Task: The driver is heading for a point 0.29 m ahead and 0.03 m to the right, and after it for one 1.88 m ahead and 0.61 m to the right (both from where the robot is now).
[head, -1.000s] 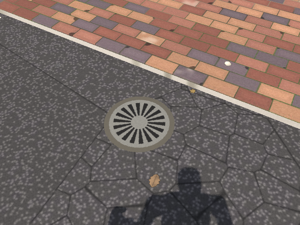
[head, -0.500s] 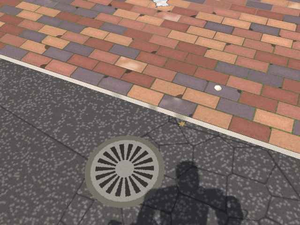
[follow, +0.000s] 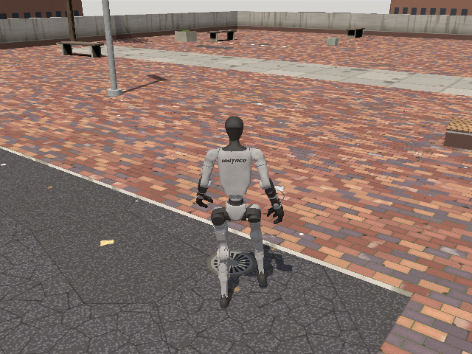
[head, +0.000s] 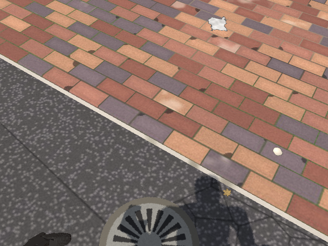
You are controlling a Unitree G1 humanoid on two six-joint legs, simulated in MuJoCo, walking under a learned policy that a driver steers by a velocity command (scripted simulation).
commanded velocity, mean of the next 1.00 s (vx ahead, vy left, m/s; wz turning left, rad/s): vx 0.50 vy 0.00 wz -0.32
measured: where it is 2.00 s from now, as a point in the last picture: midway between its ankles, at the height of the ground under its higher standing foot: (223, 118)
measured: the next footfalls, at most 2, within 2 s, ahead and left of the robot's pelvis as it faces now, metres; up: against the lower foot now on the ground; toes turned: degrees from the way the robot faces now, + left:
right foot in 0.16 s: +0.27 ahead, -0.14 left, +0.00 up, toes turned +4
left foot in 0.62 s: +0.51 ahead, +0.08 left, +0.00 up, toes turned -14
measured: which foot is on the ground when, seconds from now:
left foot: down 0.00-0.18, up 0.20-0.60, down 0.62-1.00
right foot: up 0.00-0.14, down 0.16-0.62, up 0.64-0.96, down 0.98-1.00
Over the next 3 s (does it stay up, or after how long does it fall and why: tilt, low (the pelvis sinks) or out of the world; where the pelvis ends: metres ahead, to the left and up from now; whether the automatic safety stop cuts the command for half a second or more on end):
stays up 1.53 -0.41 0.04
